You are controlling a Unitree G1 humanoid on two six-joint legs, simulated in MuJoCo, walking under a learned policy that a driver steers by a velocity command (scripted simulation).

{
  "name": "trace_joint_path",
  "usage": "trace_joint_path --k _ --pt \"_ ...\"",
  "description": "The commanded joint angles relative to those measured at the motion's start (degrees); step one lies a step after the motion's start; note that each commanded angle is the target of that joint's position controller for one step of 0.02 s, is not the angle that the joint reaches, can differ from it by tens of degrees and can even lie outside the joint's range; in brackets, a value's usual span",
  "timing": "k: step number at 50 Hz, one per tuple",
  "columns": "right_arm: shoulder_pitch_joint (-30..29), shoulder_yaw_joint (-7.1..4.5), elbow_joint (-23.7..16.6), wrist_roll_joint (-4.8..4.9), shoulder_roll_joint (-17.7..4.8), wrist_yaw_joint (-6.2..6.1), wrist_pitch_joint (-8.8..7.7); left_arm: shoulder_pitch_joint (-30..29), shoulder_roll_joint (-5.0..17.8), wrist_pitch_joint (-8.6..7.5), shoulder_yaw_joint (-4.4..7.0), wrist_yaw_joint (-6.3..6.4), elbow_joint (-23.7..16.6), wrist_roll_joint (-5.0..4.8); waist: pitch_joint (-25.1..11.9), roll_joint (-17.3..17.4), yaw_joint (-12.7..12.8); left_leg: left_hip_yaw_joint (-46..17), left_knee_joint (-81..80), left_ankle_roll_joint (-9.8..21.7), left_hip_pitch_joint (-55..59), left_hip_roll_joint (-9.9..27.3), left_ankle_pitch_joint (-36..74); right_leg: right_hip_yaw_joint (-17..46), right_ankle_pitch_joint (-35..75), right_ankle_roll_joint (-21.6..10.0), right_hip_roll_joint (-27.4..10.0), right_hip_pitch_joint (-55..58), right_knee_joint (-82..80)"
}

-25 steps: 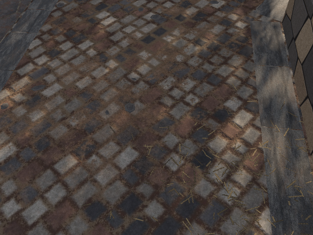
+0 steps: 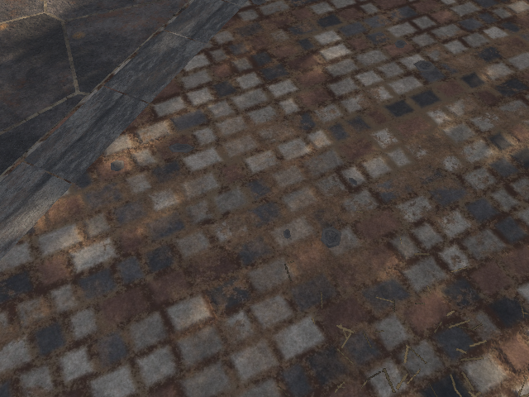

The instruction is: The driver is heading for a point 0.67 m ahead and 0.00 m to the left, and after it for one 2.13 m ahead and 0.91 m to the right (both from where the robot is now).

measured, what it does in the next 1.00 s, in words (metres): walks ahead: right foot, then left foot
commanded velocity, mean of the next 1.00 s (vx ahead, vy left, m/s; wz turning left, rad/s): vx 0.46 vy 0.00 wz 0.23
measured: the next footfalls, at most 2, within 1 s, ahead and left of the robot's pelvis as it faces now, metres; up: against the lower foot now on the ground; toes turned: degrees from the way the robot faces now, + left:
right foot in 0.38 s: +0.42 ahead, -0.12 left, +0.00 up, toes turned +15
left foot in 0.88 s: +0.63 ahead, +0.20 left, +0.00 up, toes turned +14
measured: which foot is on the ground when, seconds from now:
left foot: down 0.00-0.40, up 0.42-0.86, down 0.88-1.00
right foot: up 0.00-0.36, down 0.38-0.90, up 0.92-1.00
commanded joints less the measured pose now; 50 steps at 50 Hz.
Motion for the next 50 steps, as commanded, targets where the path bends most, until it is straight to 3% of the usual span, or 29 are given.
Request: trace_joint_path --k 1,2,5,10,13,16,18,19,20,21,22,23,24,25,26,28,31,34,37,40,42,43,44,45,46,47,48,49,50 --pt "5.75 -2.04 -2.46 -0.36 -6.78 -0.61 -1.62 -4.09 7.80 -3.28 1.57 0.19 -6.96 0.97 -8.37 -0.57 -2.14 -27.82 -19.33 11.53 25.53 16.31 5.71 6.32 5.40 -0.93 -3.87 -25.48 0.41" --pt "4.21 -1.69 -3.42 -1.04 -6.15 -0.93 -1.67 -2.94 7.92 -2.61 1.79 0.12 -6.64 1.50 -7.48 0.90 -0.58 -25.48 -20.43 11.26 21.11 14.89 9.87 6.53 7.12 -0.43 -4.65 -21.91 -1.45" --pt "4.80 -2.05 -3.31 -0.75 -7.40 -1.81 -1.92 -2.97 5.96 -0.93 1.47 0.18 -7.04 2.31 -6.32 1.12 0.36 -20.73 -22.25 11.58 14.57 13.04 17.57 4.75 10.55 2.38 -4.18 -19.57 -8.61" --pt "8.50 -2.56 -1.95 -0.11 -9.07 -3.27 -1.06 -13.85 3.03 -0.99 0.05 -0.31 -9.93 2.00 -4.18 3.61 -3.61 -15.67 -21.23 7.04 9.89 8.17 11.38 3.44 28.66 4.21 -0.18 -15.66 -30.52" --pt "11.42 -2.71 -0.74 0.23 -9.34 -3.43 -0.58 -17.85 4.11 -1.62 0.21 -1.10 -11.27 1.05 -3.93 4.56 -5.20 -19.21 -19.29 6.05 11.54 9.62 6.59 4.30 31.48 3.67 1.52 -13.16 -36.44" --pt "12.69 -2.36 0.23 0.00 -7.97 -3.72 -0.33 -16.76 6.02 -2.46 0.83 -1.97 -10.97 1.02 -4.34 5.97 -4.52 -22.96 -14.83 5.17 17.87 12.75 5.93 5.29 28.08 1.44 0.92 -12.61 -39.54" --pt "11.94 -2.28 0.45 -0.29 -7.59 -3.65 -0.08 -12.13 6.93 -2.96 1.49 -1.94 -9.81 1.18 -4.96 7.49 -1.72 -23.59 -10.77 3.95 19.28 12.86 11.78 3.47 24.33 -1.08 1.49 -7.05 -41.70" --pt "11.87 -1.65 0.26 -0.53 -5.92 -3.45 -0.12 -6.76 8.53 -3.24 2.36 -1.62 -8.44 1.70 -8.50 6.69 0.90 -21.60 -3.85 2.43 18.53 9.86 17.11 3.35 24.04 -3.12 0.98 1.43 -42.72" --pt "12.38 -0.51 -0.71 -1.34 -3.42 -3.35 -0.17 1.63 11.27 -3.35 3.03 -1.27 -7.62 2.47 -16.68 1.43 4.31 -17.75 11.33 0.33 12.30 6.48 10.02 12.37 22.54 -6.90 -7.54 15.60 -41.30" --pt "21.19 0.51 -1.06 0.40 0.07 -3.28 -0.81 7.62 16.08 -2.56 4.49 -1.67 -4.70 2.49 -22.82 -17.83 1.25 -11.07 30.60 -4.31 -8.57 -2.43 -16.37 39.07 9.14 -16.93 -18.84 33.69 -46.71" --pt "19.84 -0.08 -0.05 0.91 -4.94 -3.45 -1.08 7.96 10.75 -2.42 3.27 -2.19 -4.55 0.66 -19.61 -13.46 3.05 -14.05 37.65 -4.61 -16.91 0.20 -21.65 47.07 -5.58 -16.58 -19.91 33.17 -51.59" --pt "12.88 -0.92 -1.00 0.90 -7.96 -3.39 -1.16 4.93 7.61 -2.16 2.31 -2.03 -5.05 0.52 -11.77 -7.77 4.25 -13.75 39.35 -4.43 -19.37 2.43 -16.67 38.92 -5.49 -14.17 -17.82 26.53 -52.43" --pt "8.58 -0.76 -2.07 0.15 -7.57 -3.51 -1.24 1.73 6.77 -1.74 1.78 -1.91 -5.65 1.29 -8.07 -3.64 3.38 -11.11 37.97 -4.43 -18.09 4.63 -12.78 31.94 0.83 -12.71 -15.36 19.97 -52.97" --pt "6.06 -0.77 -2.91 -0.71 -6.86 -3.34 -1.58 -0.03 5.73 -1.48 1.36 -1.84 -5.38 1.62 -4.83 -2.90 2.45 -10.23 34.55 -4.56 -17.56 6.34 -9.88 27.40 7.28 -12.88 -13.41 14.70 -54.14" --pt "6.26 -0.82 -3.00 -0.85 -6.04 -3.04 -1.71 -0.80 4.75 -1.57 0.87 -1.65 -5.25 2.06 -4.60 -4.43 0.94 -9.69 31.72 -4.55 -14.71 8.20 -7.65 23.78 12.34 -12.31 -11.58 11.69 -55.10" --pt "7.56 -0.41 -2.54 -0.57 -4.00 -2.69 -1.61 -0.41 4.26 -1.70 0.65 -1.53 -4.51 1.63 -5.21 -6.21 -0.02 -7.93 27.66 -5.12 -12.19 9.06 -6.69 19.45 18.09 -12.74 -9.83 9.63 -56.83" --pt "3.43 0.44 -4.07 -0.99 -2.11 -2.60 -1.45 1.12 6.90 -1.66 1.21 -1.22 -3.11 0.83 -3.71 -5.01 0.77 -6.08 18.62 -6.52 -13.64 10.02 -2.82 15.28 23.14 -14.21 -10.24 8.36 -59.57" --pt "-1.92 1.12 -5.13 -0.95 -0.95 -2.13 -2.00 2.54 8.31 -1.04 1.44 -0.85 -1.98 0.57 -2.93 -4.56 2.44 -4.74 7.62 -6.94 -11.67 9.56 6.62 10.46 26.00 -12.86 -8.76 8.12 -60.27" --pt "-6.69 1.26 -6.08 -0.45 -1.01 -1.48 -2.47 5.67 8.97 -0.50 1.41 -0.75 -0.30 0.19 -2.34 -4.28 4.25 -3.25 0.39 -7.10 -7.99 7.85 12.69 7.80 27.62 -11.84 -8.51 8.49 -59.47" --pt "-10.42 1.02 -7.63 -0.32 -1.71 -0.78 -2.88 7.95 8.97 0.47 1.31 -0.61 1.40 -0.05 -0.79 -4.41 4.54 -3.61 -3.90 -5.77 -7.10 6.72 11.50 8.82 31.49 -10.79 -10.29 11.83 -56.67" --pt "-8.20 0.28 -7.37 -0.99 -3.21 -0.47 -3.50 7.90 9.68 1.48 1.50 -0.15 2.02 0.11 -2.53 -5.16 2.20 -3.62 -7.26 -4.32 -2.18 5.00 10.00 9.46 41.12 -8.78 -10.05 14.26 -50.81" --pt "-3.08 -0.46 -5.81 -1.61 -4.50 -0.65 -3.82 6.51 10.07 1.77 1.53 0.10 1.68 0.01 -5.65 -5.15 -1.00 -2.60 -9.95 -3.08 5.77 3.63 13.32 8.56 48.14 -7.24 -8.24 13.37 -45.26" --pt "3.07 -1.43 -4.05 -2.44 -6.99 -1.06 -4.03 6.06 9.17 1.61 1.15 0.19 1.03 0.28 -10.43 -4.21 -3.95 -3.27 -10.75 -1.46 17.08 5.52 22.11 7.16 47.58 -5.01 -5.10 9.45 -37.44" --pt "11.48 -2.32 -3.04 -3.90 -11.43 -1.87 -3.86 4.67 5.54 1.22 -0.21 0.28 -1.53 1.99 -19.53 3.09 -6.95 -13.76 -5.72 2.04 34.59 17.42 42.94 5.02 27.66 -1.96 -0.47 -2.37 -21.20" --pt "11.63 -2.25 -3.15 -3.68 -12.64 -1.80 -2.63 16.51 0.57 0.95 -1.81 0.07 0.07 1.57 -29.66 17.14 -2.97 -29.50 -3.87 11.88 49.15 32.06 52.72 4.92 -14.27 1.23 5.23 -17.05 -3.13" --pt "11.27 -1.71 -3.78 -2.63 -8.79 -1.79 -1.50 14.57 7.62 1.31 0.03 0.27 1.12 0.18 -29.77 10.80 -5.29 -29.33 -6.81 10.87 43.72 29.12 43.65 9.53 -13.44 1.82 3.28 -18.63 2.22" --pt "7.67 -0.93 -3.74 -2.01 -6.64 -2.00 -1.15 8.83 9.17 1.85 0.90 0.47 -0.50 -0.87 -20.96 8.56 -4.62 -21.92 -8.52 8.79 37.39 26.14 39.46 7.70 -10.82 2.12 1.44 -22.83 3.52" --pt "4.12 -0.47 -3.27 -1.71 -5.27 -2.13 -1.03 6.67 7.95 2.65 0.89 0.99 -0.76 -0.53 -16.24 5.61 -2.91 -17.78 -10.74 7.33 30.33 23.56 36.46 6.15 -7.14 2.80 -0.59 -22.82 1.75" --pt "1.23 -0.04 -3.09 -1.68 -3.83 -2.04 -0.99 6.33 7.44 3.86 1.22 1.38 -0.64 0.12 -12.61 5.41 -1.28 -14.10 -13.29 6.78 23.15 21.93 33.48 5.59 -4.44 3.49 -1.85 -20.46 -0.11"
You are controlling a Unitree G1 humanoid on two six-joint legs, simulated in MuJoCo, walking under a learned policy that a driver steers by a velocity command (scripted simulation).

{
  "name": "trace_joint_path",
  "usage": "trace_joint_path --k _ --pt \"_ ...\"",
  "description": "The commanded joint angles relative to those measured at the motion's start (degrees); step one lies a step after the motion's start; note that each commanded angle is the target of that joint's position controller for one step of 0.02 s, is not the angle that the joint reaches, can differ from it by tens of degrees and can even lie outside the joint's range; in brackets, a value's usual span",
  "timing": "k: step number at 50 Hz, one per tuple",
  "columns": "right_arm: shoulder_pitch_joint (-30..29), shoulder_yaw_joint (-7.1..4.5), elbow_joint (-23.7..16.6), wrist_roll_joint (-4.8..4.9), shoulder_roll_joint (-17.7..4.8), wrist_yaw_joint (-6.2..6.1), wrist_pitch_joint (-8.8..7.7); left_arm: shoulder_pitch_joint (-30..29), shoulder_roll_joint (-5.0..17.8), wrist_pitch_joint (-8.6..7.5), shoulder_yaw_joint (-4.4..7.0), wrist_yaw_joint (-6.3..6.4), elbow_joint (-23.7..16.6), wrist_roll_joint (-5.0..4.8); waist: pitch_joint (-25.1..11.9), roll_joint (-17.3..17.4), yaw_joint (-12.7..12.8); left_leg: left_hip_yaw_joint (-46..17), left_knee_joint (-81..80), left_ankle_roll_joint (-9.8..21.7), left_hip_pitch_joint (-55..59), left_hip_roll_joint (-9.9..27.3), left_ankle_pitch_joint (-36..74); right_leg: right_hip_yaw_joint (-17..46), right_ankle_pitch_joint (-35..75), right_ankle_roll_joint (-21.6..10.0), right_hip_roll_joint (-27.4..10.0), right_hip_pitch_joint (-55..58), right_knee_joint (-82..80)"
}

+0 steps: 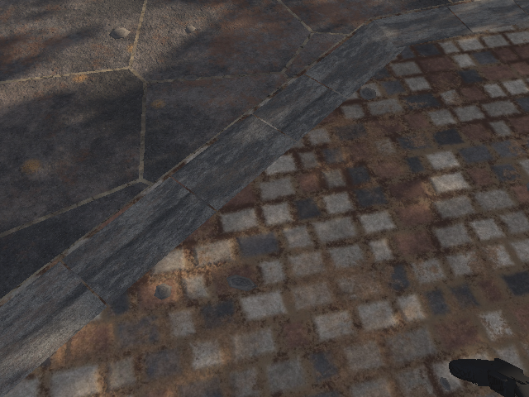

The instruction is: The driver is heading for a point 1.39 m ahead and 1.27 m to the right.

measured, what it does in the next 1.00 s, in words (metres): steps on the spot, turning right: right foot, then left foot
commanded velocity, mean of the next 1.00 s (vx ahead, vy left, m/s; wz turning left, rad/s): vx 0.05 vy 0.00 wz -0.53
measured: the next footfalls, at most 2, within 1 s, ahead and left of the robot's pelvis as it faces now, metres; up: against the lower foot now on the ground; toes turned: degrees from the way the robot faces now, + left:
right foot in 0.36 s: +0.11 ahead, -0.15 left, +0.00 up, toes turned -16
left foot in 0.82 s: +0.19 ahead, +0.07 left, +0.00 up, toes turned -33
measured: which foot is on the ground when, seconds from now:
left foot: down 0.00-0.36, up 0.38-0.80, down 0.82-1.00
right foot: up 0.00-0.34, down 0.36-0.82, up 0.84-1.00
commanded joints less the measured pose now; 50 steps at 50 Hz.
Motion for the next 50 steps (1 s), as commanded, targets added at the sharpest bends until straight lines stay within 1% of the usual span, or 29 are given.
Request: trace_joint_path --k 1,2,4,9,14,16,17,18,19,20,21,22,23,24,26,28,31,37,39,40,41,42,43,44,45,46,47,48,50 --pt "4.39 -2.37 -0.15 -0.22 -6.82 -0.35 0.28 2.97 5.55 2.20 2.22 1.19 -3.42 0.10 -9.15 8.21 -1.90 -11.17 -10.42 11.29 15.28 15.80 26.77 0.41 4.45 2.00 -5.00 -10.37 4.86" --pt "2.67 -2.54 0.05 -0.78 -6.92 -0.34 0.00 3.63 4.56 3.19 2.26 1.46 -3.67 0.18 -8.37 8.87 -0.94 -9.04 -12.53 11.94 11.21 15.36 24.80 -0.81 6.52 2.50 -4.56 -7.72 4.71" --pt "0.73 -2.88 0.72 -1.00 -7.58 -0.73 -0.27 2.69 3.78 4.22 2.52 1.73 -5.11 0.44 -7.16 9.01 -0.21 -5.81 -14.89 12.83 8.42 15.81 21.28 -1.33 9.60 2.77 -4.93 -7.32 1.53" --pt "0.57 -3.64 2.85 -0.26 -9.66 -2.40 0.89 -4.39 3.34 4.58 2.44 0.36 -9.13 0.85 -7.02 7.05 -2.05 -0.78 -16.71 12.43 10.16 16.50 11.38 -2.48 18.51 1.17 -6.36 -5.49 -10.82" --pt "2.19 -4.62 4.78 1.21 -12.40 -2.05 2.69 -9.02 4.96 5.37 3.09 -1.21 -12.63 0.74 -5.90 6.84 -3.54 -0.11 -13.17 11.04 15.72 19.11 9.25 -5.24 14.40 -1.06 -5.30 -4.03 -19.65" --pt "1.81 -4.90 5.36 2.24 -12.91 -1.98 3.22 -8.30 4.99 5.52 3.41 -1.70 -13.05 0.76 -6.02 6.73 -2.41 1.19 -8.85 8.60 17.00 18.69 9.52 -7.13 16.81 -2.84 -3.89 -0.39 -27.37" --pt "2.87 -4.83 6.12 2.67 -12.20 -1.95 3.41 -7.23 5.56 5.44 3.80 -1.61 -12.83 0.92 -6.26 5.85 -1.88 2.84 -5.13 6.16 16.02 17.03 7.42 -7.56 21.43 -4.23 -2.48 3.53 -32.69" --pt "6.39 -4.46 7.59 2.10 -10.33 -1.73 3.52 -4.99 8.49 5.30 4.86 -0.94 -12.44 1.09 -7.06 1.00 -1.82 5.81 2.08 2.05 12.75 13.54 2.69 -3.75 32.74 -6.53 -3.26 9.79 -38.11" --pt "6.70 -3.51 5.81 -0.67 -7.20 -1.32 3.23 -2.98 16.25 5.14 6.71 0.36 -13.15 1.18 -8.48 -15.94 -3.59 11.33 19.56 -3.90 -2.01 5.43 -17.01 14.40 57.01 -13.11 -16.55 20.26 -38.64" --pt "1.53 -3.39 3.65 -0.85 -7.61 -1.78 3.24 -3.29 15.91 4.12 6.12 0.05 -14.49 2.68 -9.95 -16.33 -0.34 3.00 32.88 -6.32 -12.61 -1.12 -32.90 25.24 58.48 -23.58 -23.12 20.50 -40.73" --pt "-1.05 -3.99 3.62 0.21 -9.48 -1.92 3.44 -2.90 13.49 2.80 5.47 -0.53 -14.22 2.78 -11.01 -8.65 0.83 -3.10 38.73 -5.56 -13.84 -0.23 -31.12 21.34 56.95 -23.23 -20.61 20.07 -41.21" --pt "-0.64 -4.03 3.80 1.18 -8.97 -2.18 3.61 -5.10 12.54 1.89 5.25 -0.40 -14.05 2.12 -10.04 -6.44 -0.86 -4.64 38.87 -4.73 -14.75 0.68 -26.32 16.98 53.95 -20.18 -17.66 19.45 -40.68" --pt "0.45 -4.18 4.80 0.95 -8.98 -2.73 3.75 -7.73 10.88 1.68 4.87 -0.16 -14.42 1.08 -9.56 -4.04 -2.08 -5.49 36.82 -4.58 -15.02 1.40 -22.60 14.72 50.66 -17.47 -15.54 18.68 -40.50" --pt "0.64 -4.52 4.87 0.53 -9.87 -3.14 3.87 -9.92 9.83 1.89 4.41 0.27 -14.88 0.44 -9.14 -4.71 -3.05 -5.95 35.36 -4.78 -13.73 1.58 -19.73 13.83 49.53 -16.37 -14.66 17.00 -40.80" --pt "1.91 -4.48 5.21 0.72 -9.17 -3.06 3.78 -10.72 9.51 2.30 4.11 0.80 -15.54 0.95 -10.31 -5.85 -4.07 -5.65 33.90 -5.43 -10.15 0.00 -16.23 12.90 50.48 -16.29 -12.95 15.05 -41.07" --pt "1.66 -4.16 5.22 1.10 -8.19 -3.00 3.71 -10.28 9.99 2.50 4.36 1.14 -15.74 0.92 -10.43 -5.66 -3.67 -5.87 27.78 -6.00 -9.09 -0.80 -14.59 13.28 48.34 -16.16 -12.27 15.44 -41.07" --pt "0.43 -3.72 4.93 1.06 -7.41 -2.70 3.73 -10.26 10.93 3.01 4.72 1.55 -15.94 0.77 -9.99 -6.38 -2.84 -6.67 19.84 -6.60 -5.43 -1.55 -13.36 15.28 41.53 -16.07 -11.60 13.45 -41.02" --pt "1.19 -3.99 4.77 1.53 -8.57 -1.52 2.90 -11.81 10.93 3.80 4.73 0.89 -16.40 0.68 -8.34 -8.59 -2.36 -7.25 8.38 -5.32 1.96 -3.28 -13.74 22.47 34.70 -15.29 -10.20 9.81 -40.23" --pt "3.99 -4.22 5.42 1.52 -8.60 -0.99 2.30 -13.41 10.56 4.18 4.54 0.99 -16.77 0.15 -8.54 -8.49 -4.21 -6.58 -0.90 -4.08 6.98 -3.51 -9.00 23.71 34.69 -13.53 -8.47 9.14 -38.03" --pt "6.11 -4.52 6.13 1.35 -9.08 -0.90 2.10 -13.80 9.96 4.41 4.32 1.19 -16.94 -0.19 -8.59 -7.66 -5.35 -6.25 -7.58 -3.07 11.88 -2.44 -2.71 22.93 31.58 -11.43 -6.56 6.96 -36.29" --pt "7.94 -5.35 6.26 0.52 -12.43 -1.18 2.21 -12.06 7.78 4.42 3.70 1.30 -17.04 0.10 -9.74 -1.91 -4.68 -12.75 -10.24 -0.04 18.63 5.92 0.45 19.25 21.13 -8.26 -2.98 1.12 -29.92" --pt "6.19 -6.29 6.03 -0.53 -17.51 -1.62 2.88 -9.79 5.47 4.05 3.21 1.21 -18.27 0.00 -7.41 14.87 -1.27 -26.46 -12.21 8.15 21.28 17.26 10.12 7.24 1.47 -4.47 7.16 -11.11 -19.30" --pt "5.11 -5.57 4.72 -1.73 -14.53 -1.61 2.61 -9.34 10.46 3.47 4.67 1.22 -17.50 0.97 -7.04 14.46 -2.85 -31.80 -13.18 14.91 17.36 23.33 12.78 5.89 -4.64 -1.67 4.94 -13.08 -5.08" --pt "2.04 -4.59 3.53 -1.42 -11.60 -1.94 2.45 -8.12 13.12 3.54 5.86 1.02 -16.19 0.50 -6.03 10.14 -1.63 -26.50 -12.60 14.06 15.44 20.91 11.75 6.30 -0.93 -0.87 3.19 -12.50 1.46" --pt "-0.55 -4.20 3.16 -0.56 -10.00 -2.26 2.58 -7.06 12.43 4.05 6.06 1.05 -14.90 0.37 -4.78 8.65 -0.59 -20.74 -11.86 11.20 14.88 16.78 9.00 5.30 2.53 0.09 2.56 -12.75 4.16" --pt "-1.25 -3.87 2.92 0.40 -9.01 -2.57 2.66 -6.56 11.02 4.61 5.82 1.18 -14.29 0.51 -3.87 8.65 -1.04 -17.18 -11.58 9.64 15.79 14.45 7.18 4.76 5.68 1.11 2.25 -14.37 6.40" --pt "-0.77 -3.58 3.02 0.69 -8.81 -2.90 2.84 -6.82 9.44 4.97 5.38 1.04 -14.37 0.35 -3.17 8.85 -1.67 -14.69 -11.53 9.58 16.09 13.57 8.63 3.95 7.39 1.95 1.88 -15.20 7.52" --pt "0.30 -3.55 3.25 0.55 -9.06 -3.17 3.15 -7.84 8.32 5.03 4.97 0.83 -15.00 0.05 -2.77 9.04 -2.39 -12.18 -11.95 9.77 16.34 12.51 9.26 2.13 8.76 2.53 1.53 -15.29 6.15" --pt "3.35 -3.81 3.73 0.14 -9.92 -3.65 3.72 -11.20 6.87 4.82 4.27 0.59 -16.82 -0.38 -3.39 10.08 -4.81 -10.46 -12.01 10.82 20.89 13.10 11.02 0.09 9.94 3.43 0.13 -16.70 0.59"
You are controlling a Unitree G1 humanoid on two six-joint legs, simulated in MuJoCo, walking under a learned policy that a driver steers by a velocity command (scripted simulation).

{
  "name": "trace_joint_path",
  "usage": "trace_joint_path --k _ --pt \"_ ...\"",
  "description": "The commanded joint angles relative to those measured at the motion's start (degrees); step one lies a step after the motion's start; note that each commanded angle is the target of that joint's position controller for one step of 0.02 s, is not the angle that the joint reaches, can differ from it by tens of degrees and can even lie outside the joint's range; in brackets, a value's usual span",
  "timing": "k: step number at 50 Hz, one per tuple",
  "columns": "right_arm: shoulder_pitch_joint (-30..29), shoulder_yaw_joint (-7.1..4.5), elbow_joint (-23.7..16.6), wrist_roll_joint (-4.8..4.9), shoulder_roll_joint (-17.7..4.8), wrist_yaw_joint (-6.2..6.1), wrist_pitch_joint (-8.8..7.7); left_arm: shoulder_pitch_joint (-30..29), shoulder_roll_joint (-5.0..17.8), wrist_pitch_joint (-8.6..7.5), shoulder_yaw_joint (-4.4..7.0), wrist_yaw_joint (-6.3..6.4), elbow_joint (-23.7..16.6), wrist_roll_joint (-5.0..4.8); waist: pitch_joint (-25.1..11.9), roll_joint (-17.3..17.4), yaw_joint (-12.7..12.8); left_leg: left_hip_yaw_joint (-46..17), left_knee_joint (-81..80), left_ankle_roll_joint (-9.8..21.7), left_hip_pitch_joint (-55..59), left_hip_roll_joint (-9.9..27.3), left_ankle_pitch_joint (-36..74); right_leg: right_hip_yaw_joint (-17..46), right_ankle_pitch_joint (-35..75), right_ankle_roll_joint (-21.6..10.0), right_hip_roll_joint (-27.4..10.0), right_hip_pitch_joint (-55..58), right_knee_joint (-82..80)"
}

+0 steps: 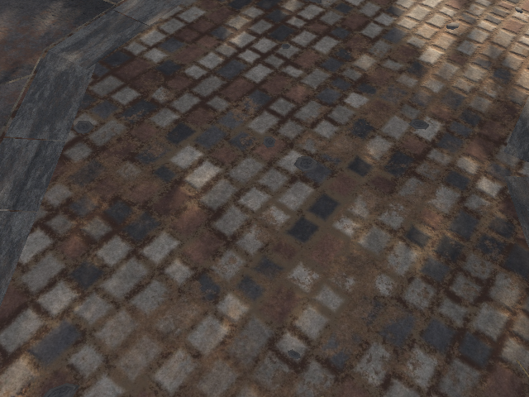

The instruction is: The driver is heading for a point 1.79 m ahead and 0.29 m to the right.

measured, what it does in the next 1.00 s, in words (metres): walks ahead, turning right: right foot, then left foot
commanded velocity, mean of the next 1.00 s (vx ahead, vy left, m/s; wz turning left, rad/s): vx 0.30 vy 0.00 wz -0.40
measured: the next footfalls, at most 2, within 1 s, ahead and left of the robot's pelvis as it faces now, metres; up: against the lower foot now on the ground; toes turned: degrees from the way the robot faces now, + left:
right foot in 0.24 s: +0.02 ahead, -0.15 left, +0.00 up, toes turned -10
left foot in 0.74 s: +0.34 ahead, -0.01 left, +0.00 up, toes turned -23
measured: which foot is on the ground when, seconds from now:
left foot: down 0.00-0.24, up 0.26-0.72, down 0.74-1.00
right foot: up 0.00-0.22, down 0.24-0.74, up 0.76-1.00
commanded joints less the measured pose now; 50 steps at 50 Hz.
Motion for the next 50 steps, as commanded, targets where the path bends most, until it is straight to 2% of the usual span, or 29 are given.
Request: trace_joint_path --k 1,5,9,10,11,12,13,14,15,16,17,18,21,25,29,31,34,35,36,37,38,39,40,41,42,43,44,47,50 --pt "-0.52 -2.08 -3.66 -0.14 -9.55 -0.88 -0.03 -3.80 2.75 -0.74 0.39 -0.26 -6.02 -0.27 -4.32 12.33 -2.07 -9.40 -7.65 11.96 11.63 14.13 18.38 -2.07 1.20 1.85 -3.22 -6.84 -3.85" --pt "-1.23 -3.15 -4.07 0.35 -12.58 -0.04 0.55 -4.17 1.66 -0.72 -0.53 -1.20 -7.38 0.24 -6.13 13.20 -2.51 -5.40 -7.00 12.03 10.24 15.84 22.03 -5.78 0.37 1.04 -5.21 1.96 -15.26" --pt "-1.64 -3.62 -3.75 1.72 -13.75 0.94 0.48 -1.70 2.77 -0.03 0.07 -2.07 -7.32 0.08 -6.18 13.42 -1.10 -3.27 -3.89 10.30 8.92 17.19 22.42 -8.66 3.97 -1.75 -4.30 9.07 -26.49" --pt "-1.79 -3.72 -3.52 2.39 -13.85 1.04 0.44 0.16 2.51 0.11 0.19 -2.27 -6.68 0.00 -6.82 12.63 0.09 -2.10 -2.63 8.80 7.32 16.98 16.58 -10.03 7.64 -3.35 -3.44 12.92 -31.77" --pt "-1.16 -3.48 -2.95 2.82 -12.73 1.14 0.31 2.67 2.88 0.17 0.64 -2.18 -5.53 -0.09 -7.21 11.29 1.17 -0.42 0.06 6.55 3.22 15.80 7.41 -10.52 9.93 -5.36 -2.11 18.94 -36.15" --pt "0.86 -2.62 -1.97 2.16 -9.48 1.45 0.09 7.54 4.73 0.01 1.67 -1.74 -3.72 -0.49 -8.27 5.53 2.50 3.35 7.98 3.29 -5.05 12.88 -4.52 -6.70 10.36 -7.88 -2.89 28.69 -39.13" --pt "-1.48 -0.74 -4.04 -0.56 -3.96 2.00 -0.16 13.13 10.65 -0.58 3.12 -0.85 -3.24 -0.83 -8.16 -11.18 3.56 8.84 29.82 -1.89 -21.98 5.50 -23.90 14.82 12.47 -14.01 -17.23 37.68 -42.83" --pt "-6.62 -1.34 -7.73 0.18 -6.00 1.72 -1.26 13.11 13.06 -3.03 2.84 -1.92 -4.77 0.98 -7.86 -12.82 5.42 -1.62 38.66 -2.34 -33.09 -0.72 -25.58 34.53 -1.47 -24.35 -24.71 33.00 -49.53" --pt "-9.27 -2.39 -8.14 1.72 -9.71 1.92 -2.13 11.04 8.90 -4.79 1.67 -2.40 -4.73 1.29 -4.31 -7.48 5.48 -5.37 41.00 -0.98 -35.45 2.08 -20.20 31.70 -10.64 -23.28 -23.22 31.83 -52.74" --pt "-8.64 -2.99 -7.82 2.31 -11.22 2.26 -2.84 8.87 6.75 -5.69 0.85 -2.20 -4.30 0.96 -1.19 -7.07 3.79 -5.78 39.04 0.32 -35.43 3.27 -13.96 27.78 -14.23 -20.70 -21.07 29.32 -53.81" --pt "-7.05 -3.24 -6.17 1.66 -11.26 2.17 -3.33 6.87 5.67 -5.94 0.33 -1.75 -4.69 0.58 -0.49 -5.10 2.59 -5.82 37.19 0.23 -34.06 4.18 -9.32 24.49 -12.34 -18.72 -18.77 28.50 -53.85" --pt "-6.45 -3.28 -5.79 0.85 -11.16 2.18 -3.79 5.73 5.24 -5.87 -0.08 -1.25 -4.78 0.46 -0.03 -5.10 1.80 -5.93 34.25 -0.43 -32.54 4.22 -5.19 21.84 -8.58 -17.82 -16.96 27.64 -54.31" --pt "-6.15 -2.92 -4.73 0.67 -9.09 2.66 -5.03 7.44 4.96 -6.62 -0.36 -0.25 -4.64 1.21 -1.30 -3.83 1.57 -4.87 27.53 -2.00 -29.08 2.29 4.63 16.58 3.05 -16.96 -14.01 27.75 -54.86" --pt "-9.18 -2.08 -5.35 0.87 -7.15 2.97 -5.48 9.81 6.02 -6.82 0.05 0.25 -3.26 0.65 -0.41 -4.33 2.76 -5.04 15.07 -4.29 -24.81 0.30 10.70 13.34 7.50 -16.20 -12.15 24.84 -54.12" --pt "-12.70 -0.97 -6.43 1.38 -6.11 3.97 -6.14 12.44 5.86 -6.73 0.01 0.13 -1.04 0.14 1.11 -4.18 4.99 -4.34 8.04 -4.68 -20.82 0.25 13.17 12.49 8.93 -16.28 -12.98 23.10 -53.15" --pt "-13.64 -0.76 -7.03 1.53 -6.52 4.40 -6.63 13.34 5.72 -6.61 -0.06 -0.09 -0.05 0.10 1.89 -4.09 5.49 -4.05 5.81 -3.63 -19.57 0.22 12.20 13.20 10.41 -16.29 -13.85 23.85 -51.99" --pt "-11.40 -1.15 -7.08 1.66 -8.36 4.63 -7.34 13.61 5.97 -6.14 0.07 -0.26 1.05 0.11 1.76 -5.89 4.29 -2.96 3.73 -1.15 -15.95 -0.20 8.02 14.93 17.43 -15.59 -15.69 26.57 -49.62" --pt "-9.11 -1.45 -6.60 1.63 -8.98 4.50 -7.52 13.09 5.87 -5.89 0.02 -0.26 1.21 0.07 0.95 -6.44 2.85 -1.97 2.53 0.02 -12.83 -0.79 7.01 14.64 22.67 -14.98 -15.55 27.13 -47.45" --pt "-4.26 -2.17 -5.21 1.42 -10.08 4.12 -7.62 12.35 5.08 -5.73 -0.33 -0.21 1.14 0.24 -1.87 -6.00 0.17 -0.61 0.36 1.58 -5.94 -2.13 7.55 12.87 31.74 -13.79 -13.45 26.94 -42.17" --pt "3.32 -3.05 -3.70 1.06 -12.21 3.69 -7.75 12.14 3.13 -5.70 -1.09 -0.20 0.89 0.78 -8.15 -4.17 -3.37 -3.39 1.20 4.22 6.17 0.89 8.36 9.75 36.08 -11.83 -10.17 23.37 -31.31" --pt "12.73 -4.13 -2.64 -0.10 -16.96 3.38 -7.74 14.49 -0.16 -6.04 -2.28 -0.06 -0.80 1.07 -18.57 6.50 -5.35 -21.33 1.74 11.13 27.02 12.82 2.79 5.09 24.27 -7.82 -3.60 7.53 -11.59" --pt "16.82 -4.17 -0.32 0.34 -16.85 4.28 -7.42 17.60 -1.90 -6.99 -2.93 0.21 -1.17 0.02 -21.17 20.16 -4.15 -43.65 -7.74 16.21 34.12 20.78 -11.15 4.73 -9.23 -5.33 2.54 -6.53 2.84" --pt "14.51 -2.70 -0.27 1.65 -11.77 4.32 -7.34 13.51 3.44 -7.46 -1.73 0.01 -0.72 -1.11 -13.09 13.81 -4.82 -41.92 -10.23 14.50 28.98 20.05 -18.64 7.07 -7.48 -5.69 -0.60 -12.87 8.37" --pt "10.95 -2.03 -0.87 1.54 -9.75 3.97 -6.88 9.13 4.50 -7.72 -1.48 -0.26 -1.23 -1.19 -6.79 10.50 -4.21 -33.57 -10.53 12.77 22.43 18.21 -15.73 4.77 -2.66 -6.33 -3.46 -14.37 8.31" --pt "8.42 -1.51 -1.31 1.03 -8.54 3.69 -6.43 6.46 3.91 -8.06 -1.67 -0.45 -1.63 -0.35 -3.67 7.45 -3.16 -28.05 -11.65 12.04 16.57 15.85 -10.09 2.54 1.62 -6.46 -5.78 -13.36 5.93" --pt "7.15 -0.99 -1.56 0.51 -7.46 3.60 -6.22 4.80 3.30 -8.32 -1.56 -0.71 -1.92 0.53 -1.74 6.97 -2.07 -24.68 -13.08 11.90 12.22 13.58 -4.76 1.25 4.86 -6.34 -7.63 -11.84 2.94" --pt "6.62 -0.70 -1.71 0.16 -7.16 3.46 -6.18 5.07 2.35 -8.44 -1.65 -0.96 -1.95 0.79 -1.76 8.11 -0.96 -22.71 -14.32 12.05 9.50 12.15 -1.11 0.73 6.80 -6.02 -8.49 -9.40 1.24" --pt "7.56 -0.84 -1.31 1.48 -8.16 2.97 -6.35 4.01 -0.24 -8.51 -2.35 -1.15 -2.69 1.50 -1.16 8.34 0.05 -18.75 -16.58 13.93 6.31 10.76 7.58 -1.44 8.48 -3.90 -8.87 -9.05 -5.35" --pt "9.20 -1.37 -0.70 1.94 -9.86 2.11 -5.87 -2.54 -1.86 -9.29 -3.21 -1.41 -4.71 1.85 0.19 6.79 -1.41 -14.31 -16.95 12.85 4.49 8.58 13.92 -2.60 17.21 -2.00 -7.65 -7.67 -18.81"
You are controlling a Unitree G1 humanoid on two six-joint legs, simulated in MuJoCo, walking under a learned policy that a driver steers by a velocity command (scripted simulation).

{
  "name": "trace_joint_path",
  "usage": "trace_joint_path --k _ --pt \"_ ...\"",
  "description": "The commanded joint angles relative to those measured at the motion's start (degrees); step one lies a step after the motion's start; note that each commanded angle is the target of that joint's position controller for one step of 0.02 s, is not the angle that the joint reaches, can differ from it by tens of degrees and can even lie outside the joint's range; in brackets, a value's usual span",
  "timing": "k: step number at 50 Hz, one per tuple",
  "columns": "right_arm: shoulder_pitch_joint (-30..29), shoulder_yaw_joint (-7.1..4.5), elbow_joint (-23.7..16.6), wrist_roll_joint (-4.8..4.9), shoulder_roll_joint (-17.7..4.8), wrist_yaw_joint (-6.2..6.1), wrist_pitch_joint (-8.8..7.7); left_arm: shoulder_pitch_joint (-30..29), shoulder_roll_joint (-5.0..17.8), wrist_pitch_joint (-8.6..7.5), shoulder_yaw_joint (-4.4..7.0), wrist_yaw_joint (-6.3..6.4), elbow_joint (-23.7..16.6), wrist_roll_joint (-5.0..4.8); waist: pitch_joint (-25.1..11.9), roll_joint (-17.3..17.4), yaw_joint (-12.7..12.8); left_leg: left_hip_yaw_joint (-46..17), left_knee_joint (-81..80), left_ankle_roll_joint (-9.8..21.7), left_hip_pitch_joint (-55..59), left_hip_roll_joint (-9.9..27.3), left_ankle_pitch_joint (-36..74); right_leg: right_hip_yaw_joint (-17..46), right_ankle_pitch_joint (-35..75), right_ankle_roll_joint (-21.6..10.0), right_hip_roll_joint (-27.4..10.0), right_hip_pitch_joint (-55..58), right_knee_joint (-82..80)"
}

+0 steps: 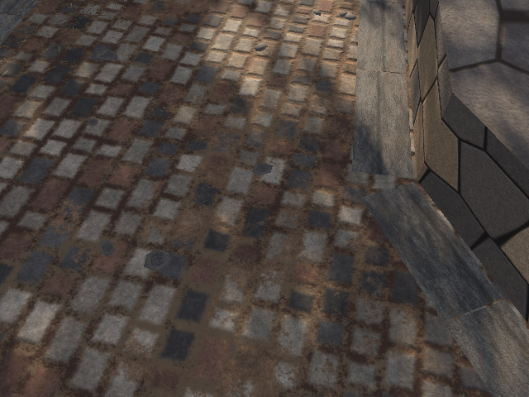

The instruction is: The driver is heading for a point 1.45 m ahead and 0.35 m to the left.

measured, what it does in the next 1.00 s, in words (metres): walks ahead, turning left: right foot, then left foot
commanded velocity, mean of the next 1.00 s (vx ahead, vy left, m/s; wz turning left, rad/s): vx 0.50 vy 0.00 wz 0.44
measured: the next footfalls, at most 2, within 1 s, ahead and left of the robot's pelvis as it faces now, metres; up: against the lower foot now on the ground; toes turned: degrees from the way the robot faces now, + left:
right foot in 0.22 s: +0.32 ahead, -0.14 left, +0.00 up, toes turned +9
left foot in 0.70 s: +0.51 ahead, +0.20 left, +0.00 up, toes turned +27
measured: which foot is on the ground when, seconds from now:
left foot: down 0.00-0.22, up 0.24-0.68, down 0.70-1.00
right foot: up 0.00-0.20, down 0.22-0.70, up 0.72-1.00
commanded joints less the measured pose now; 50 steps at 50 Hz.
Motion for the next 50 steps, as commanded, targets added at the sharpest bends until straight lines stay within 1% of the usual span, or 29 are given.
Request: trace_joint_path --k 1,4,6,8,9,10,11,12,13,14,15,16,17,19,21,26,31,33,34,35,36,37,38,39,40,41,42,46,50 --pt "-2.94 -2.46 -4.16 0.65 -10.60 -1.05 -0.49 -5.47 1.49 -1.68 0.00 -0.50 -5.28 0.22 2.16 6.48 0.81 -10.50 -7.87 9.27 -2.70 12.19 13.26 -0.61 9.58 1.73 0.86 -0.30 -12.54" --pt "1.31 -2.64 -2.97 1.05 -11.28 -1.52 0.36 -11.04 1.55 -2.44 -0.06 -1.48 -6.27 -0.56 1.90 6.59 -1.21 -10.82 -6.16 8.10 -3.33 12.42 13.33 -1.22 16.78 2.17 3.47 5.37 -20.17" --pt "2.73 -2.70 -2.61 1.40 -11.24 -1.79 0.91 -12.48 2.93 -2.73 0.50 -1.83 -6.82 -0.90 1.70 7.23 -0.77 -13.31 -3.78 6.95 -0.49 13.86 12.07 0.42 16.60 1.33 3.82 6.97 -23.69" --pt "2.84 -3.08 -2.65 1.26 -11.89 -2.04 1.40 -11.46 4.73 -2.98 1.28 -1.82 -6.67 -1.08 1.15 8.23 0.82 -15.43 -0.70 5.76 2.03 15.32 13.53 0.83 12.94 -0.10 3.91 9.91 -25.35" --pt "2.28 -3.17 -2.85 1.12 -12.04 -2.07 1.64 -8.46 5.91 -3.11 1.93 -1.63 -6.00 -1.09 -0.33 8.59 2.90 -15.20 2.87 4.90 1.92 14.88 17.97 0.10 11.16 -1.38 4.28 14.82 -26.56" --pt "1.87 -2.80 -3.24 0.71 -11.04 -1.95 1.77 -2.10 7.85 -3.14 3.08 -1.17 -4.39 -0.86 -4.44 7.96 6.37 -13.42 10.82 3.30 0.27 11.91 22.42 -0.68 10.59 -3.16 4.19 24.38 -27.83" --pt "0.87 -1.62 -5.05 -0.37 -7.97 -1.74 1.76 7.07 10.72 -3.01 4.03 -0.57 -3.42 0.14 -13.06 4.92 10.73 -11.52 25.70 1.33 -7.56 8.42 14.68 6.06 7.85 -6.63 -3.63 39.76 -25.10" --pt "8.72 0.33 -6.77 0.25 -1.38 -1.69 1.10 12.16 15.59 -2.22 5.13 -0.57 -2.09 0.93 -22.90 -11.50 7.98 -5.36 46.44 -2.22 -27.12 0.27 -14.55 30.44 -2.09 -14.90 -18.57 59.55 -28.04" --pt "8.79 -0.31 -6.27 1.65 -5.57 -1.65 0.83 12.18 10.78 -1.94 4.03 -0.92 -1.86 0.32 -22.67 -13.45 8.38 -8.25 55.30 -2.58 -34.27 2.55 -21.91 40.76 -11.83 -16.12 -20.00 57.73 -34.06" --pt "3.42 -1.60 -6.89 2.38 -9.75 -1.68 1.03 8.76 6.97 -1.78 2.94 -0.73 -1.97 -0.04 -13.34 -7.77 8.86 -7.92 58.00 -2.59 -37.48 5.18 -17.07 31.80 -12.48 -13.81 -17.62 50.61 -35.18" --pt "-0.15 -1.72 -7.62 1.83 -9.92 -1.75 1.25 5.69 5.48 -1.62 2.41 -0.66 -1.82 0.03 -8.31 -3.84 7.96 -6.22 57.22 -2.87 -36.63 7.40 -12.55 23.90 -6.25 -12.54 -15.26 43.57 -35.86" --pt "-2.34 -1.86 -8.30 1.05 -9.35 -1.61 1.47 3.36 4.02 -1.52 2.00 -0.76 -1.21 0.22 -4.59 -2.41 6.66 -5.90 54.72 -3.10 -35.20 8.81 -9.95 18.46 -0.56 -12.07 -13.00 37.31 -37.61" --pt "-2.49 -2.06 -8.64 0.99 -8.51 -1.33 2.00 1.63 3.28 -1.73 1.79 -0.73 -0.84 0.65 -2.66 -3.74 4.97 -6.10 52.80 -3.24 -32.73 10.28 -8.14 14.13 2.81 -11.72 -11.53 32.76 -39.47" --pt "-2.48 -1.65 -9.14 1.24 -5.94 -0.97 3.21 -0.08 3.45 -2.35 2.14 -0.72 0.01 0.37 -0.72 -3.87 3.46 -5.11 50.30 -3.75 -30.26 11.21 -7.02 8.65 6.66 -12.22 -10.89 27.87 -42.74" --pt "-4.69 -1.34 -10.62 0.75 -4.90 -0.84 3.87 -0.52 4.98 -2.89 2.79 -0.64 1.05 0.07 1.03 -2.21 2.99 -4.93 46.07 -4.46 -31.55 11.76 -4.48 4.76 10.07 -13.07 -11.55 26.38 -44.95" --pt "-11.68 -0.64 -12.78 0.54 -4.21 0.83 3.17 -0.03 8.06 -2.50 3.73 -0.21 2.89 -0.17 2.20 0.00 4.94 -2.17 29.78 -3.94 -29.36 10.88 10.61 -6.25 14.51 -11.33 -9.48 28.10 -45.67" --pt "-19.12 -0.94 -16.48 0.51 -5.58 2.10 3.32 3.76 10.90 -1.04 4.75 -0.17 5.19 -1.73 4.05 0.38 6.77 1.39 21.32 -0.98 -29.08 9.12 8.06 -10.57 17.34 -8.95 -11.67 35.66 -42.63" --pt "-17.59 -1.86 -17.18 0.18 -7.27 2.19 3.68 3.82 12.66 -0.23 5.27 -0.05 5.41 -2.34 1.78 -0.99 4.80 4.45 20.32 1.26 -24.30 5.94 2.08 -12.54 33.13 -7.73 -11.77 38.26 -35.66" --pt "-12.70 -2.92 -16.32 0.15 -8.96 2.02 3.96 3.37 13.25 0.26 5.40 0.00 5.34 -2.73 -1.47 -1.23 1.56 6.38 19.22 2.77 -17.15 3.32 0.64 -14.15 41.95 -6.76 -10.85 37.82 -27.54" --pt "-3.18 -4.78 -13.72 0.43 -11.95 1.43 4.32 3.34 12.04 0.59 4.86 0.16 5.12 -2.70 -6.47 -0.08 -3.42 7.21 16.94 4.80 -3.63 0.29 2.84 -16.11 44.09 -4.93 -8.62 33.01 -15.13" --pt "6.00 -6.71 -11.73 1.01 -17.18 0.22 4.98 5.07 8.72 0.40 3.45 0.36 4.02 -0.66 -11.85 7.64 -6.35 -5.48 16.19 8.40 13.56 7.42 4.39 -16.58 23.54 -1.92 -5.77 18.47 3.75" --pt "2.35 -6.83 -13.19 1.10 -22.53 0.27 4.16 9.68 1.68 -0.91 1.06 -0.18 0.62 1.01 -17.79 20.59 1.31 -39.90 7.06 18.99 27.18 20.21 -11.45 -8.06 -22.77 1.24 6.09 -4.13 21.81" --pt "2.82 -5.25 -14.92 0.91 -17.02 0.87 3.00 3.15 7.40 -2.47 1.89 -0.72 0.43 -1.08 -20.59 12.08 -3.50 -46.21 -0.02 18.38 27.53 22.34 -17.81 2.50 -21.88 0.26 4.76 -9.42 26.23" --pt "1.23 -4.34 -14.09 0.44 -14.12 1.06 2.06 -1.08 9.46 -3.26 2.40 -0.97 -1.04 -2.76 -12.36 9.52 -3.40 -38.75 -0.90 15.97 21.90 21.12 -14.10 1.78 -15.96 -0.95 2.73 -13.21 24.62" --pt "-1.63 -3.92 -14.10 0.42 -12.93 0.99 1.62 -1.54 8.50 -3.75 2.04 -0.52 -0.80 -1.92 -8.03 5.02 -1.04 -32.43 -0.36 14.35 14.31 18.78 -7.46 1.66 -11.11 -1.45 0.31 -11.09 20.06" --pt "-5.23 -3.32 -14.43 0.07 -10.96 0.76 1.56 -0.79 8.41 -3.75 2.19 -0.10 0.02 -0.44 -5.66 3.94 1.34 -26.62 -0.25 12.98 7.50 16.93 0.22 1.61 -7.70 -1.13 -1.61 -7.14 15.20" --pt "-7.28 -2.69 -15.26 -0.76 -9.48 0.45 1.46 0.76 8.48 -3.18 2.34 -0.21 0.63 -0.14 -5.26 5.40 3.13 -23.31 -1.23 12.55 3.16 15.65 6.00 1.93 -5.29 -0.90 -2.87 -3.13 13.20" --pt "-6.55 -2.34 -13.01 -0.91 -9.51 -0.39 0.45 1.26 5.46 -0.96 1.49 -0.44 1.98 0.06 -3.54 5.27 3.68 -13.59 -4.72 12.72 -2.45 14.27 19.37 -0.44 1.56 1.76 -3.29 -0.94 5.62" --pt "-4.67 -2.01 -10.53 -0.97 -9.69 -0.98 0.19 -4.67 3.78 -0.93 0.58 -1.08 1.13 -0.64 -0.35 5.62 0.97 -5.74 -6.92 9.08 -1.79 11.83 17.23 -1.33 17.11 1.57 -2.68 -1.71 -8.27"
Keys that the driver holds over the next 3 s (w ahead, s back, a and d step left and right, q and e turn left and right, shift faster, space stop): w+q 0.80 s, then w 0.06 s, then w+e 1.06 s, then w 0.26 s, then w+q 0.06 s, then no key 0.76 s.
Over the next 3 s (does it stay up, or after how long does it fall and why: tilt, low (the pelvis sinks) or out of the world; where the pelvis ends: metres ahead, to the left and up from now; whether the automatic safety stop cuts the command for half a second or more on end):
stays up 1.41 0.29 -0.01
